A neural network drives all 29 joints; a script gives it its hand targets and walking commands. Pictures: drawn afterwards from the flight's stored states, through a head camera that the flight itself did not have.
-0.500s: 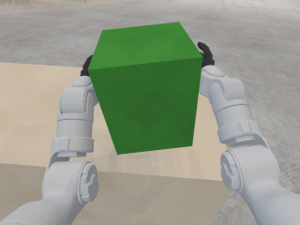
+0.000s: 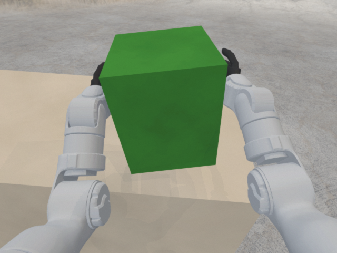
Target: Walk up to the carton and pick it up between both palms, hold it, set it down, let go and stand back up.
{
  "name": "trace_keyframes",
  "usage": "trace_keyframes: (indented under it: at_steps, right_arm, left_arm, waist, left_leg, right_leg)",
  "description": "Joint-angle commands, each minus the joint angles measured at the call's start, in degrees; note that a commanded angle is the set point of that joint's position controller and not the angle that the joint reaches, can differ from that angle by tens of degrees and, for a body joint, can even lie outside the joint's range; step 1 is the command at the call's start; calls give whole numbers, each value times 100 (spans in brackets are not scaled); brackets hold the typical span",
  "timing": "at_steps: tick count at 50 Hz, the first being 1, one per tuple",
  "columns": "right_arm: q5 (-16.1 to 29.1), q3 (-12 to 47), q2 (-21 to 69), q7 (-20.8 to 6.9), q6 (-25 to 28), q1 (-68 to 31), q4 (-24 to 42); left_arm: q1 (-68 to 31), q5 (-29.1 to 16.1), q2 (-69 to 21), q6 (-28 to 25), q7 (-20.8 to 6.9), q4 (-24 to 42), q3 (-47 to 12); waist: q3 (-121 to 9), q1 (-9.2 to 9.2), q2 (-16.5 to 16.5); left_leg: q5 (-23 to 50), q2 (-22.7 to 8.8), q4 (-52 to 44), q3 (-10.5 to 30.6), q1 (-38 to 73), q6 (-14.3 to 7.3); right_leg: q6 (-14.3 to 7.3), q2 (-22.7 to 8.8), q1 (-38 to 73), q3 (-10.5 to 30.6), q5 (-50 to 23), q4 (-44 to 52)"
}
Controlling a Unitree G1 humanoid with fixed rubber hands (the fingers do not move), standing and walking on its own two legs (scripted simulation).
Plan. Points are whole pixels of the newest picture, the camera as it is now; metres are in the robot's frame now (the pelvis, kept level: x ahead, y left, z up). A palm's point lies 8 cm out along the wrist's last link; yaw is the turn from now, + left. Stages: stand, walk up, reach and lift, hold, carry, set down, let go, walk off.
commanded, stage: hold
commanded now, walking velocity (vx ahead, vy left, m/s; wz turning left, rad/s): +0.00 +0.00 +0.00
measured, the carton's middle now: (166, 100) +0.38 +0.00 +0.22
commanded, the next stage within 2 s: none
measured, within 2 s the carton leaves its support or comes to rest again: neither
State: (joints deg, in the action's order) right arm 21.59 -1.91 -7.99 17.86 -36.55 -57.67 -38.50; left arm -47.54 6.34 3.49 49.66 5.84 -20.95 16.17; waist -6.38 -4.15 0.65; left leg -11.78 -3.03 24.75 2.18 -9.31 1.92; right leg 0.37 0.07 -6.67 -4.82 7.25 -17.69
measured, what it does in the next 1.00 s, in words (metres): stands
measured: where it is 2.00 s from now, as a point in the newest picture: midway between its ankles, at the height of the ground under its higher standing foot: outside the picture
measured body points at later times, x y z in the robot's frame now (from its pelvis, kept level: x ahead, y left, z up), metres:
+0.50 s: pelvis +0.00 +0.00 +0.00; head -0.06 +0.01 +0.45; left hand +0.39 +0.15 +0.24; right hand +0.40 -0.14 +0.27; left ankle +0.02 +0.13 -0.74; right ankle +0.03 -0.12 -0.74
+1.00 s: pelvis +0.00 +0.00 +0.00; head -0.06 +0.01 +0.45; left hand +0.39 +0.15 +0.24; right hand +0.40 -0.14 +0.27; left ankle +0.02 +0.13 -0.74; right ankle +0.03 -0.12 -0.74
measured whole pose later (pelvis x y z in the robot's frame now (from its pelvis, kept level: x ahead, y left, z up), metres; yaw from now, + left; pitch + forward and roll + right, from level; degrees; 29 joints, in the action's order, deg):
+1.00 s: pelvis +0.00 +0.00 +0.00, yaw +0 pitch -4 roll -2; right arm 21.8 -2.0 -7.8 18.1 -37.0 -57.0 -37.1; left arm -47.2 6.7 3.2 50.2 5.8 -19.4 16.6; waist -6.0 -4.2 0.8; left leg -12.0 -2.9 24.6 2.2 -8.8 1.8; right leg 0.5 0.0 -6.2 -4.6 7.5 -17.6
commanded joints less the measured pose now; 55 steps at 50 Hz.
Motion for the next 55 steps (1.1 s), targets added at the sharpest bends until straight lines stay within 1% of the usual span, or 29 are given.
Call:
trace_keyframes:
  at_steps: [1,3,4,7,8,9,14,17,18,19,20,22,25,28,29,30,34,36,37,38,39,40,43,47,50,51,55]
  right_arm:
    - [1062,1746,4505,-655,54,-5282,1890]
    - [1008,1702,4584,-678,52,-5331,1822]
    - [1036,1697,4518,-680,48,-5260,1785]
    - [1015,1666,4537,-668,51,-5249,1730]
    - [1031,1681,4513,-662,66,-5292,1782]
    - [1050,1709,4519,-663,69,-5255,1784]
    - [1045,1679,4493,-653,50,-5183,1754]
    - [1040,1691,4490,-636,58,-5176,1836]
    - [1063,1724,4481,-629,68,-5189,1901]
    - [1079,1730,4462,-618,62,-5190,1918]
    - [1080,1733,4471,-618,59,-5174,1936]
    - [1078,1742,4496,-615,65,-5147,1950]
    - [1082,1787,4525,-620,71,-5218,2027]
    - [1084,1786,4527,-612,58,-5189,2020]
    - [1101,1836,4536,-603,62,-5230,2106]
    - [1095,1824,4499,-596,58,-5191,2110]
    - [1133,1850,4490,-578,47,-5165,2232]
    - [1113,1833,4452,-583,28,-5139,2203]
    - [1122,1873,4502,-595,26,-5134,2191]
    - [1085,1823,4480,-600,11,-5051,2079]
    - [1082,1805,4479,-600,16,-5090,2123]
    - [1051,1804,4463,-606,8,-5069,2063]
    - [1091,1810,4478,-618,2,-5059,2064]
    - [1040,1786,4460,-624,-13,-5090,2026]
    - [1062,1742,4416,-618,-2,-5107,1993]
    - [1047,1741,4442,-627,-3,-5117,1960]
    - [1051,1794,4476,-643,26,-5211,2097]
  left_arm:
    - [-6177,-976,-3588,-719,-668,1493,-2455]
    - [-6253,-959,-3566,-737,-671,1466,-2389]
    - [-6188,-940,-3572,-736,-670,1414,-2357]
    - [-6219,-965,-3567,-740,-686,1421,-2367]
    - [-6228,-995,-3583,-740,-690,1428,-2399]
    - [-6202,-984,-3606,-740,-673,1482,-2426]
    - [-6200,-986,-3579,-733,-683,1480,-2414]
    - [-6167,-985,-3570,-733,-693,1531,-2432]
    - [-6153,-1000,-3581,-736,-694,1555,-2457]
    - [-6128,-997,-3571,-723,-695,1578,-2465]
    - [-6123,-1007,-3593,-716,-699,1574,-2480]
    - [-6119,-987,-3613,-701,-696,1655,-2490]
    - [-6133,-1002,-3591,-709,-692,1627,-2488]
    - [-6070,-974,-3583,-698,-700,1571,-2446]
    - [-6061,-987,-3592,-698,-704,1643,-2491]
    - [-6066,-983,-3578,-690,-702,1661,-2485]
    - [-6000,-1022,-3586,-672,-688,1759,-2571]
    - [-5992,-986,-3595,-662,-688,1736,-2517]
    - [-6023,-990,-3539,-674,-693,1801,-2517]
    - [-5982,-969,-3542,-670,-691,1714,-2484]
    - [-5996,-956,-3556,-661,-699,1743,-2501]
    - [-5997,-961,-3533,-663,-699,1763,-2499]
    - [-6024,-960,-3577,-641,-703,1742,-2508]
    - [-6004,-933,-3494,-640,-724,1703,-2434]
    - [-5998,-918,-3550,-622,-728,1665,-2449]
    - [-6022,-915,-3521,-626,-730,1627,-2444]
    - [-6071,-997,-3626,-655,-718,1709,-2519]
  waist:
    - [-2739,-44,244]
    - [-2662,4,243]
    - [-2630,-34,214]
    - [-2688,-46,303]
    - [-2777,-23,237]
    - [-2777,-60,248]
    - [-2757,-64,271]
    - [-2826,-88,252]
    - [-2843,-105,283]
    - [-2836,-84,314]
    - [-2852,-102,285]
    - [-2815,-112,325]
    - [-2804,-61,274]
    - [-2705,-68,257]
    - [-2805,-62,198]
    - [-2843,-68,277]
    - [-2892,-102,249]
    - [-2861,-99,246]
    - [-2869,-59,228]
    - [-2778,-74,237]
    - [-2715,-66,294]
    - [-2737,-81,245]
    - [-2738,-90,301]
    - [-2721,-56,212]
    - [-2667,-89,293]
    - [-2687,-70,302]
    - [-2853,-78,266]
  left_leg:
    - [1139,605,-393,110,327,116]
    - [1012,623,-392,110,212,89]
    - [1006,604,-415,113,223,83]
    - [1097,630,-378,95,243,123]
    - [1128,613,-386,115,279,113]
    - [1166,601,-368,109,307,115]
    - [1231,619,-357,120,352,152]
    - [1311,627,-337,125,380,137]
    - [1348,626,-316,121,386,145]
    - [1434,623,-301,114,398,168]
    - [1447,602,-289,134,416,163]
    - [1393,620,-291,117,420,162]
    - [1370,611,-316,141,341,141]
    - [1329,630,-330,117,346,126]
    - [1408,631,-310,127,387,114]
    - [1466,624,-291,128,415,141]
    - [1608,636,-266,124,461,145]
    - [1522,619,-279,130,471,144]
    - [1495,625,-279,111,449,136]
    - [1430,613,-303,107,412,139]
    - [1401,633,-322,102,420,146]
    - [1368,624,-321,112,393,135]
    - [1408,607,-336,102,425,156]
    - [1322,619,-342,83,384,109]
    - [1308,607,-372,88,337,128]
    - [1293,599,-379,89,388,139]
    - [1395,609,-332,95,398,140]
  right_leg:
    - [360,493,1164,425,-867,24]
    - [353,475,1098,435,-732,22]
    - [354,472,1074,443,-760,11]
    - [351,484,1160,443,-837,6]
    - [356,495,1183,436,-860,6]
    - [352,495,1166,434,-876,9]
    - [353,507,1155,427,-915,-4]
    - [358,498,1198,439,-1035,9]
    - [369,504,1223,420,-1094,2]
    - [360,506,1270,421,-1146,-15]
    - [354,515,1277,414,-1158,-5]
    - [350,512,1198,428,-1058,22]
    - [359,506,1267,430,-1090,-17]
    - [369,482,1246,433,-1064,-2]
    - [372,501,1322,439,-1163,-5]
    - [368,502,1318,436,-1210,-1]
    - [385,515,1343,418,-1360,-2]
    - [374,524,1293,427,-1239,23]
    - [381,513,1306,425,-1234,-6]
    - [372,509,1243,422,-1145,-4]
    - [362,498,1211,430,-1079,18]
    - [361,496,1197,424,-1047,5]
    - [349,522,1211,421,-1084,-3]
    - [362,503,1234,417,-1051,-8]
    - [350,498,1191,408,-1003,5]
    - [334,502,1220,411,-1000,6]
    - [334,508,1261,419,-1086,-5]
